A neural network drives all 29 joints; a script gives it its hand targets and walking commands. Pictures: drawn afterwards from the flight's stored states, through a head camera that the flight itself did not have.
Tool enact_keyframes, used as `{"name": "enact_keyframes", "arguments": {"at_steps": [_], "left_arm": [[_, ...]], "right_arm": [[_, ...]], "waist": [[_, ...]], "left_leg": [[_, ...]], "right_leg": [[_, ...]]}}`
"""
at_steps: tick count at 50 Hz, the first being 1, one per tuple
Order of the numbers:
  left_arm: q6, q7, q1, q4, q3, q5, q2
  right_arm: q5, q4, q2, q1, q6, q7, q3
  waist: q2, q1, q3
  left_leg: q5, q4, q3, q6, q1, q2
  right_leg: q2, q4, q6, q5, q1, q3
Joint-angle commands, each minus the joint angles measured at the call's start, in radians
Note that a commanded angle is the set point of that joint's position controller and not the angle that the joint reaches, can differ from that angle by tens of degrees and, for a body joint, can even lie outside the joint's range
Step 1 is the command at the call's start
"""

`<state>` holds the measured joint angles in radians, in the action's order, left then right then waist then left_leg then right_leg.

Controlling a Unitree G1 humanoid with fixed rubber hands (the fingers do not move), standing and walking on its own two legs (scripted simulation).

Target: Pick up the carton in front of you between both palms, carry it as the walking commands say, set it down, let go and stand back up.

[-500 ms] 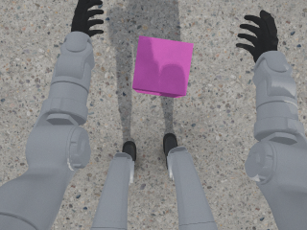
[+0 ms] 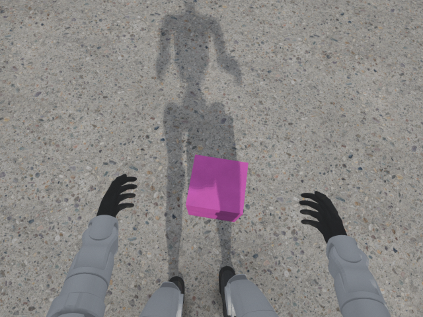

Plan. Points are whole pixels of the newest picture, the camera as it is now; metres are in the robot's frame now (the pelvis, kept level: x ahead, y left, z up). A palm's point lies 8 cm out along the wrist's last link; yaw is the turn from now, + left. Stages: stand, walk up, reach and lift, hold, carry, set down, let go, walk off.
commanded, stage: let go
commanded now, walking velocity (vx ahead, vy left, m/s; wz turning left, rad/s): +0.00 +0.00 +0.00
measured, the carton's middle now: (216, 190) +0.47 -0.05 -0.62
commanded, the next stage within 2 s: stand in 0.78 s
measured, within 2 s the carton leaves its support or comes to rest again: neither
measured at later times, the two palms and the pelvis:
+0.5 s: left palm (47, 276) +0.19 +0.26 -0.04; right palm (327, 268) +0.19 -0.20 -0.04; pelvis +0.03 +0.03 +0.03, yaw -1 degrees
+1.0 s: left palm (31, 295) +0.16 +0.29 -0.05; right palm (361, 277) +0.17 -0.27 -0.06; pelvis +0.03 +0.01 +0.02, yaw +0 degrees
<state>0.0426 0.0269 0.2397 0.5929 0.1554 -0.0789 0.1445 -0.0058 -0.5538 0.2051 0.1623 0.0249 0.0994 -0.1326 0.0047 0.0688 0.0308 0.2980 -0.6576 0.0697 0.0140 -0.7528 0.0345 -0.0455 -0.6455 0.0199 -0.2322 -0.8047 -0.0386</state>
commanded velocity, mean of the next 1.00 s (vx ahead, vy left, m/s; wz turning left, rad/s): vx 0.00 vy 0.00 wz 0.00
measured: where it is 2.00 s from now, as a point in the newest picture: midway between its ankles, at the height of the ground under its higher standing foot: (201, 309)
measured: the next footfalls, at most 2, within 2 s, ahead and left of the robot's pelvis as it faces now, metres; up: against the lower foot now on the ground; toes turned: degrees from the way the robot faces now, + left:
none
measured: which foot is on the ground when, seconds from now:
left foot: down 0.00-1.00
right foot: down 0.00-1.00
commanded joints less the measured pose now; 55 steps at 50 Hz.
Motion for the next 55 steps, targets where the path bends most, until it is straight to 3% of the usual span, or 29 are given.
{"name": "enact_keyframes", "arguments": {"at_steps": [1, 7, 14, 24, 32, 33, 35, 39, 40, 42, 44, 50, 55], "left_arm": [[-0.038, -0.011, -0.057, -0.113, -0.006, 0.015, 0.089], [-0.054, -0.029, -0.238, -0.159, -0.052, 0.047, 0.106], [-0.021, -0.055, -0.38, -0.212, -0.084, 0.061, 0.123], [0.057, -0.087, -0.411, -0.265, -0.105, 0.084, 0.138], [0.078, -0.087, -0.425, -0.263, -0.092, 0.071, 0.149], [0.049, -0.067, -0.472, -0.202, -0.097, 0.083, 0.143], [0.04, -0.054, -0.454, -0.223, -0.098, 0.077, 0.147], [0.041, -0.051, -0.43, -0.233, -0.108, 0.087, 0.156], [0.021, -0.019, -0.435, -0.087, -0.063, 0.034, 0.283], [-0.003, -0.006, -0.435, -0.064, -0.067, 0.024, 0.286], [-0.021, -0.007, -0.412, -0.042, -0.072, 0.024, 0.277], [-0.045, -0.012, -0.393, 0.041, -0.073, 0.035, 0.295], [-0.05, -0.006, -0.397, 0.089, -0.072, 0.04, 0.321]], "right_arm": [[0.012, 0.127, 0.089, -0.081, -0.033, -0.012, 0.006], [0.027, 0.18, 0.089, -0.263, -0.037, -0.023, 0.047], [0.025, 0.202, 0.105, -0.342, 0.0, -0.022, 0.067], [-0.01, 0.212, 0.119, -0.357, 0.082, -0.024, 0.049], [-0.012, 0.222, 0.109, -0.357, 0.101, -0.027, 0.051], [-0.032, 0.276, 0.154, -0.321, 0.152, -0.055, 0.043], [-0.024, 0.267, 0.136, -0.351, 0.168, -0.07, 0.061], [-0.01, 0.271, 0.119, -0.345, 0.184, -0.082, 0.077], [-0.025, 0.137, 0.226, -0.299, 0.112, -0.115, 0.042], [-0.038, 0.101, 0.212, -0.322, 0.054, -0.121, 0.047], [-0.039, 0.071, 0.209, -0.312, 0.023, -0.114, 0.052], [-0.035, -0.011, 0.238, -0.324, -0.014, -0.11, 0.06], [-0.033, -0.06, 0.264, -0.339, -0.024, -0.12, 0.065]], "waist": [[0.024, -0.007, 0.449], [-0.013, -0.023, 0.262], [-0.069, -0.059, 0.065], [-0.018, -0.057, -0.072], [-0.036, -0.067, -0.06], [-0.012, -0.067, 0.005], [-0.035, -0.069, -0.016], [-0.031, -0.064, -0.039], [-0.082, -0.081, -0.087], [-0.047, -0.07, -0.066], [-0.026, -0.071, -0.059], [-0.002, -0.068, 0.024], [0.007, -0.071, 0.037]], "left_leg": [[-0.157, 0.11, -0.059, 0.007, 0.155, 0.022], [-0.217, 0.207, -0.044, 0.002, 0.404, 0.004], [-0.242, 0.296, -0.031, 0.007, 0.519, -0.021], [-0.238, 0.312, -0.025, 0.004, 0.563, -0.03], [-0.307, 0.292, -0.031, 0.007, 0.599, -0.02], [-0.398, 0.258, -0.024, 0.007, 0.662, -0.024], [-0.418, 0.243, -0.028, 0.012, 0.655, -0.021], [-0.355, 0.253, -0.037, 0.0, 0.628, -0.016], [-0.164, 0.222, -0.007, 0.013, 0.509, -0.056], [-0.006, 0.239, 0.025, 0.002, 0.515, -0.066], [0.046, 0.24, 0.043, -0.007, 0.515, -0.069], [-0.176, 0.203, 0.044, -0.012, 0.582, -0.084], [-0.254, 0.199, 0.048, -0.013, 0.592, -0.092]], "right_leg": [[0.034, 0.052, -0.045, 0.398, 0.615, -0.01], [0.013, 0.158, -0.047, 0.301, 0.638, 0.019], [-0.004, 0.227, -0.033, 0.215, 0.714, 0.035], [-0.016, 0.237, -0.027, 0.174, 0.771, 0.044], [-0.01, 0.233, -0.028, 0.225, 0.797, 0.034], [-0.034, 0.196, -0.032, 0.205, 0.766, 0.043], [-0.033, 0.197, -0.03, 0.191, 0.734, 0.04], [-0.026, 0.199, -0.033, 0.2, 0.721, 0.03], [0.066, 0.201, -0.047, 0.143, 0.601, -0.013], [0.08, 0.218, -0.029, 0.03, 0.565, -0.042], [0.081, 0.238, -0.02, -0.049, 0.547, -0.058], [0.099, 0.213, -0.004, 0.172, 0.598, -0.069], [0.106, 0.204, -0.002, 0.267, 0.642, -0.073]]}}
